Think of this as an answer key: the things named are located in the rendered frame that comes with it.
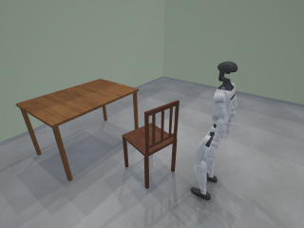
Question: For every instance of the left robot forearm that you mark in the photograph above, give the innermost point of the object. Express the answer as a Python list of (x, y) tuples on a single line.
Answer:
[(220, 129)]

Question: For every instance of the robot left hand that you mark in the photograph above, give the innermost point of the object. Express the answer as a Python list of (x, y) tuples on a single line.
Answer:
[(211, 152)]

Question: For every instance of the chair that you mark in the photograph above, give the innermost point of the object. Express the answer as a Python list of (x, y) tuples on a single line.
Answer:
[(150, 139)]

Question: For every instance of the robot right foot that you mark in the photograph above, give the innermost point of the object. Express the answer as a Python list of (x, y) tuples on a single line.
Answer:
[(213, 179)]

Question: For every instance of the right robot upper arm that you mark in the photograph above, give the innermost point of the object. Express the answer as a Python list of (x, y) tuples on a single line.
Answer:
[(235, 103)]

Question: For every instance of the table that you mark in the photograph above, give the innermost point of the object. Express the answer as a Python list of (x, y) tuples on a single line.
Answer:
[(65, 105)]

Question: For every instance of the robot head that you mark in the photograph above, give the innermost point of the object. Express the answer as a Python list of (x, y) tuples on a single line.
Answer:
[(226, 67)]

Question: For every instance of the left robot upper arm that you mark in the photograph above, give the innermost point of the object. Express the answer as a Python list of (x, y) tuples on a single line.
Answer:
[(220, 101)]

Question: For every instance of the right robot forearm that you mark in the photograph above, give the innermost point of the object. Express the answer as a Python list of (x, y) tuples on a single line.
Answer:
[(233, 113)]

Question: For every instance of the robot right hand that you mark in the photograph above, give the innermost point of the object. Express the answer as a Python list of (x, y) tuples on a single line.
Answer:
[(227, 131)]

